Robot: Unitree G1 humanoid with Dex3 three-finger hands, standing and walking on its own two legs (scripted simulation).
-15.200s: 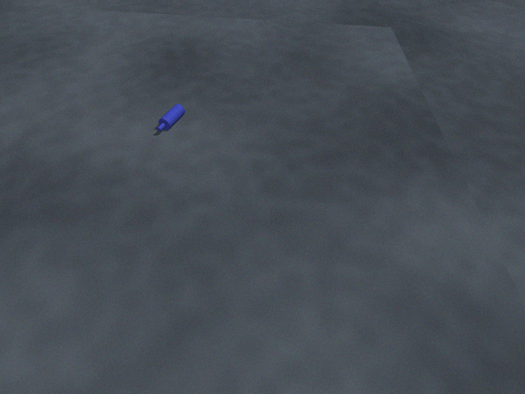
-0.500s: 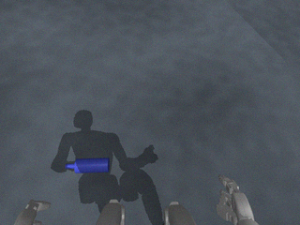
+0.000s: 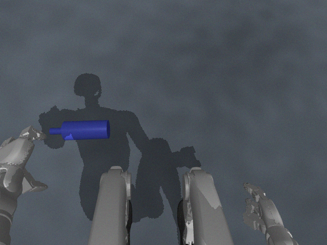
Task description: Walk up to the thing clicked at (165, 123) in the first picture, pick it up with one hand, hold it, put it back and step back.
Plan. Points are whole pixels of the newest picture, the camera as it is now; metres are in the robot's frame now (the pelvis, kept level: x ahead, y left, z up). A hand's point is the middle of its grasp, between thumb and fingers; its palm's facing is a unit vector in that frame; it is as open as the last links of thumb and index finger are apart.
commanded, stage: rise first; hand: left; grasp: from above
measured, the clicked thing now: (80, 130) +0.49 +0.33 -0.45
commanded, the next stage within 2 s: none
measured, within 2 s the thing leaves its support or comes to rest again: neither
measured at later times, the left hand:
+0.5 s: hand (52, 144) +0.39 +0.34 -0.24, palm faces -0.46 -0.13 -0.88, open 14.2 cm
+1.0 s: hand (61, 135) +0.43 +0.34 -0.30, palm faces -0.46 -0.04 -0.89, open 14.0 cm
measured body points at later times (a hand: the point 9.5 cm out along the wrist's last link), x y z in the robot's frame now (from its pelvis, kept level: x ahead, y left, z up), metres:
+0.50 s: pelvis -0.03 +0.01 -0.11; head +0.19 +0.06 +0.28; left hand +0.41 +0.34 -0.19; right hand +0.04 -0.28 -0.22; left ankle +0.07 +0.13 -0.45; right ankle +0.07 -0.13 -0.45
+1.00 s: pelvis -0.02 +0.01 -0.15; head +0.22 +0.07 +0.23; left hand +0.45 +0.34 -0.25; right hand +0.04 -0.27 -0.26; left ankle +0.07 +0.13 -0.45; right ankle +0.07 -0.13 -0.45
